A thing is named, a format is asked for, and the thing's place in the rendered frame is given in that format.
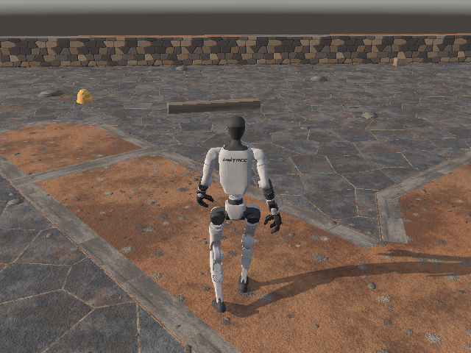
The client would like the robot left foot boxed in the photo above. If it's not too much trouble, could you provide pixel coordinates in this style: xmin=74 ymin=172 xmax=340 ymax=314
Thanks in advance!
xmin=212 ymin=299 xmax=226 ymax=313

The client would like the robot right hand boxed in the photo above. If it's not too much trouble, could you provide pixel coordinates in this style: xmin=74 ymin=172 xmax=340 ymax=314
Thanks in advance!
xmin=264 ymin=213 xmax=282 ymax=234

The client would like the robot left forearm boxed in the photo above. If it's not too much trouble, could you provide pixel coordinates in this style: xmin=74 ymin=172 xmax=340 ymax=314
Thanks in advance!
xmin=197 ymin=175 xmax=208 ymax=198

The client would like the left robot upper arm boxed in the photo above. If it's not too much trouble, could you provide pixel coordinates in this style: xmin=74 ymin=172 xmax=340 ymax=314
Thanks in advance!
xmin=201 ymin=147 xmax=221 ymax=186

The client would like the robot left hand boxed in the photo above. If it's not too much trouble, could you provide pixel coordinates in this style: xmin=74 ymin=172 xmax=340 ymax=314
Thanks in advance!
xmin=196 ymin=194 xmax=214 ymax=207

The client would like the right robot upper arm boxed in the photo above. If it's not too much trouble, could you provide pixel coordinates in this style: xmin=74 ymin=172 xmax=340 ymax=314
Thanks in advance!
xmin=251 ymin=148 xmax=270 ymax=190

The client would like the robot right forearm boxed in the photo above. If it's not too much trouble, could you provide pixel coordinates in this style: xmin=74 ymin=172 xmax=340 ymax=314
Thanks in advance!
xmin=263 ymin=179 xmax=279 ymax=215

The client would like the right robot thigh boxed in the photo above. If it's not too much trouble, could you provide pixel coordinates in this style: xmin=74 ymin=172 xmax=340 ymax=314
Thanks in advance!
xmin=241 ymin=204 xmax=261 ymax=249

